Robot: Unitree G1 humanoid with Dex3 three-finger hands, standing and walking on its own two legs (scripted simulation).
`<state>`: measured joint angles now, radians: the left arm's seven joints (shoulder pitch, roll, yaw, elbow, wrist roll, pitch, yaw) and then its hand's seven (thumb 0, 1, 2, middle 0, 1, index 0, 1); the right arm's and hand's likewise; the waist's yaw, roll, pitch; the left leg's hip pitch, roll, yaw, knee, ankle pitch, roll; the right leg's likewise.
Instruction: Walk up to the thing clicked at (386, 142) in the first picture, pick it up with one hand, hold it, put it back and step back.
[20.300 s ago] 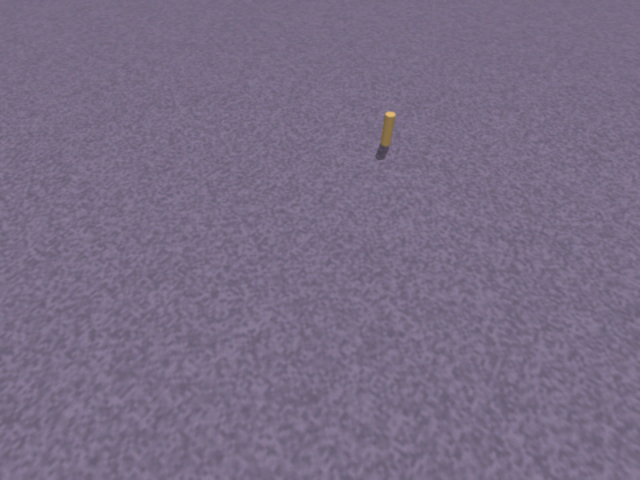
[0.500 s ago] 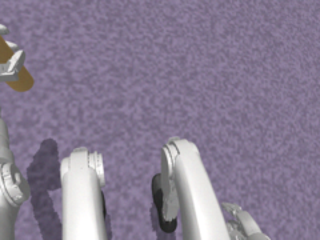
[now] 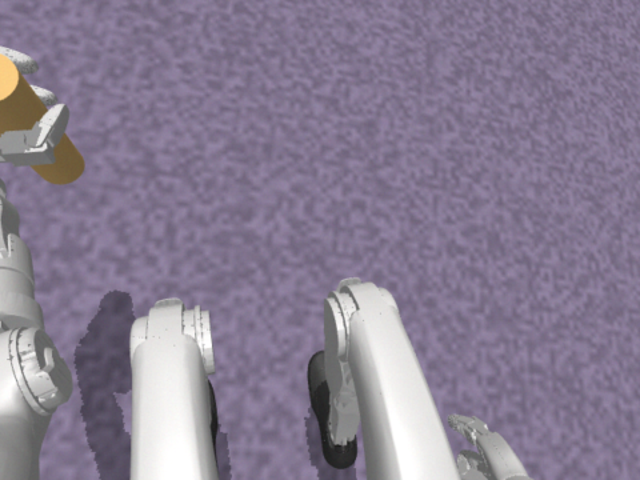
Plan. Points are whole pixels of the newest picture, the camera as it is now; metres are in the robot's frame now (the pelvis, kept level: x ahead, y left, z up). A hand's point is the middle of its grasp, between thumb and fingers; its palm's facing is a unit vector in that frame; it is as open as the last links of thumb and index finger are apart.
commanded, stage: lift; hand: left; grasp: from the side
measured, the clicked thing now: (29, 130) +0.51 +0.28 -0.05
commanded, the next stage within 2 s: hold in 1.88 s
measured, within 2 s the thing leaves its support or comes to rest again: neither
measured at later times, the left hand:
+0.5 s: hand out of the picture +0.46 +0.27 +0.11, palm faces +0.24 -0.97 -0.05, open 7.4 cm
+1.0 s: hand out of the picture +0.42 +0.24 +0.29, palm faces +0.26 -0.96 -0.05, open 7.4 cm
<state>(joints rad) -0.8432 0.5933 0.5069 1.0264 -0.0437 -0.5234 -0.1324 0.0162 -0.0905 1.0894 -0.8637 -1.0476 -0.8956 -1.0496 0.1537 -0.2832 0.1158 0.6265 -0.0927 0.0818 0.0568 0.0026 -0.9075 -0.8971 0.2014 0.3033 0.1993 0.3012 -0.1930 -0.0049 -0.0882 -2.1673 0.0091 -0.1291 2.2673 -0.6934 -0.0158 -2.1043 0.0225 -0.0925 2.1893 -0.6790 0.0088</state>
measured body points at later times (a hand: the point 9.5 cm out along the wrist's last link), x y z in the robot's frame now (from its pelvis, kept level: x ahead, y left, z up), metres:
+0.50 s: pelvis +0.01 +0.00 +0.09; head +0.19 +0.05 +0.50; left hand +0.44 +0.32 +0.11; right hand +0.15 -0.26 -0.03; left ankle +0.08 +0.13 -0.34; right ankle +0.10 -0.12 -0.34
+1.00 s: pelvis +0.05 +0.01 +0.25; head +0.15 +0.04 +0.69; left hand +0.40 +0.29 +0.29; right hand +0.21 -0.23 +0.14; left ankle +0.08 +0.13 -0.34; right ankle +0.10 -0.12 -0.34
